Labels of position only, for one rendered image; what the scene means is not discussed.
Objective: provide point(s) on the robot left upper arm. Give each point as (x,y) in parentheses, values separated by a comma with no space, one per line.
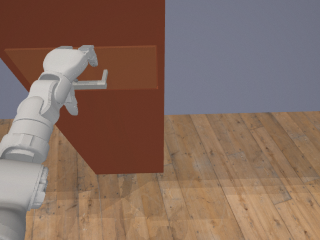
(22,188)

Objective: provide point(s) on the cabinet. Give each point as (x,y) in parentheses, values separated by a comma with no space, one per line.
(116,131)

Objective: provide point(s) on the robot left hand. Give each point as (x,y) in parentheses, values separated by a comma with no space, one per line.
(70,63)

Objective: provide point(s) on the drawer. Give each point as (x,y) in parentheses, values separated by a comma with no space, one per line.
(129,67)

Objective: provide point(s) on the left robot forearm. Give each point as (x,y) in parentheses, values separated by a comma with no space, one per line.
(29,135)

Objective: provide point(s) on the handle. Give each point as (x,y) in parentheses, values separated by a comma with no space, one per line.
(92,84)

